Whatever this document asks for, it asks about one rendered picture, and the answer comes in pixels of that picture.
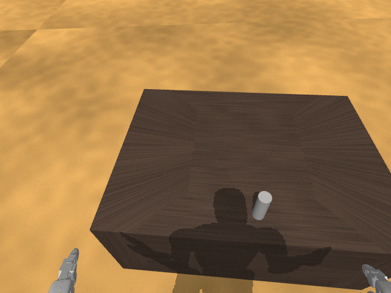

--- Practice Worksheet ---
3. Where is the can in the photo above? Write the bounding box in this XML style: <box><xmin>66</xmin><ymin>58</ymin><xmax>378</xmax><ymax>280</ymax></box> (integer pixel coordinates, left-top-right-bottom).
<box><xmin>252</xmin><ymin>191</ymin><xmax>272</xmax><ymax>220</ymax></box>

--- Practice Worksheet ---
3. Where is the left robot hand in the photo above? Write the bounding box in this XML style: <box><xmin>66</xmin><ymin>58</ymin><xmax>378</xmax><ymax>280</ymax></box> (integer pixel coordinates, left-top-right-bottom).
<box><xmin>48</xmin><ymin>248</ymin><xmax>79</xmax><ymax>293</ymax></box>

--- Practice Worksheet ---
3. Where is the right robot hand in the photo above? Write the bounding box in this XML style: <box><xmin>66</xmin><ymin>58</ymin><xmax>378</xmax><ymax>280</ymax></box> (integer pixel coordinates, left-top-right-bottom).
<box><xmin>362</xmin><ymin>264</ymin><xmax>391</xmax><ymax>293</ymax></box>

